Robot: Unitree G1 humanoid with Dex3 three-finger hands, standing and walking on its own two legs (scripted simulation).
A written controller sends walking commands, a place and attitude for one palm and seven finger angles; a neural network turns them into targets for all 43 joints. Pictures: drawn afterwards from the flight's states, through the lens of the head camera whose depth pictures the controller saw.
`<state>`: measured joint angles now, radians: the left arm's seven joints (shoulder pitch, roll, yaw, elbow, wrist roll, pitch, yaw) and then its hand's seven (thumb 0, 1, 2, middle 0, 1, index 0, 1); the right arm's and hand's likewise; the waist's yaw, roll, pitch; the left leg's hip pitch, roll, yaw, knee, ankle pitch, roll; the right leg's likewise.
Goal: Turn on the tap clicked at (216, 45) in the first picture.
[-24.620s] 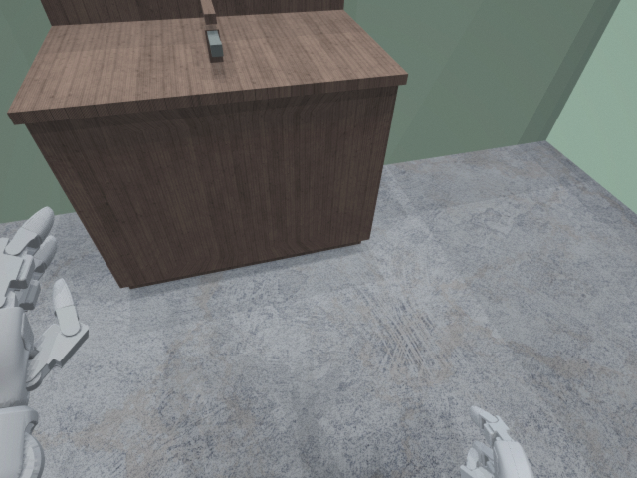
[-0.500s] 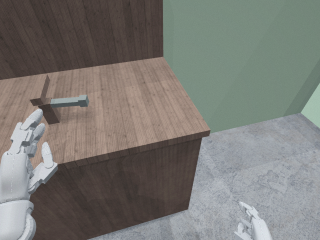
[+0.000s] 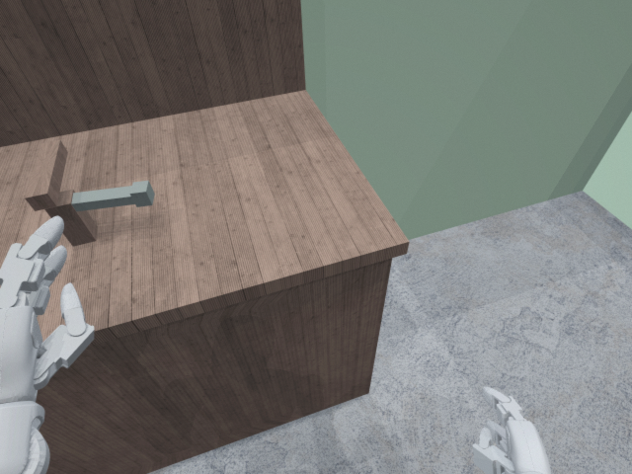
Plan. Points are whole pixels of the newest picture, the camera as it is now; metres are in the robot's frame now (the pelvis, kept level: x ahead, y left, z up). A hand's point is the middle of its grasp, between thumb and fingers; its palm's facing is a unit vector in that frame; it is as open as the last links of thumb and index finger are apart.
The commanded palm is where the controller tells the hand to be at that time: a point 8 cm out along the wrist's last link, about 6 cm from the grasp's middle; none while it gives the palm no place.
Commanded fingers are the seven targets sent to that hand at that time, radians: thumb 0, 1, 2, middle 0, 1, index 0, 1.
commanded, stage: step back with the hand held close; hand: left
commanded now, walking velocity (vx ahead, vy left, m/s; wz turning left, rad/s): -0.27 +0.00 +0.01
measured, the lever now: (142, 193) +0.48 +0.32 +0.09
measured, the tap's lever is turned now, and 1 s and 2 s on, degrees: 81 81 81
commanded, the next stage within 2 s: stop stepping back and stand still in 1.02 s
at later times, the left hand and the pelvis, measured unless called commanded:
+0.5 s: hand (25, 397) +0.15 +0.27 +0.15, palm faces +0.44 -0.79 -0.42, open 7.4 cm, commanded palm +0.09 +0.30 +0.17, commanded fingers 0.00 0.90 0.90 -0.20 -0.30 -0.20 -0.30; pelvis -0.07 +0.02 -0.02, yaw +1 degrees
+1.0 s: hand out of the picture +0.05 +0.27 +0.16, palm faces +0.46 -0.80 -0.37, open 7.4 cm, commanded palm +0.00 +0.30 +0.17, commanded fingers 0.00 0.90 0.90 -0.20 -0.30 -0.20 -0.30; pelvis -0.16 +0.01 -0.01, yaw +1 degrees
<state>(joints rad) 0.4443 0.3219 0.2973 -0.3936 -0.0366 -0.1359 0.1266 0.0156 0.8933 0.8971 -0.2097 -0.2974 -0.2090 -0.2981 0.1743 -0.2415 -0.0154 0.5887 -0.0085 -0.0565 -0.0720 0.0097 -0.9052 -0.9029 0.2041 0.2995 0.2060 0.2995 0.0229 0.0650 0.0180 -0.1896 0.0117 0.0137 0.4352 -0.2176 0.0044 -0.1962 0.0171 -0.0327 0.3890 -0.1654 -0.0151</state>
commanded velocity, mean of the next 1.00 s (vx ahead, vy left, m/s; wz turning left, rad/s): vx -0.33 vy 0.00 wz -0.01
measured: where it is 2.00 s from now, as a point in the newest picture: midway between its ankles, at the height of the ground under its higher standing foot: outside the picture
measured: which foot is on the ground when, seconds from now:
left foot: down 0.00-0.66, up 0.68-0.80, down 0.82-1.00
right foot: down 0.00-0.48, up 0.50-0.54, down 0.56-0.84, up 0.86-1.00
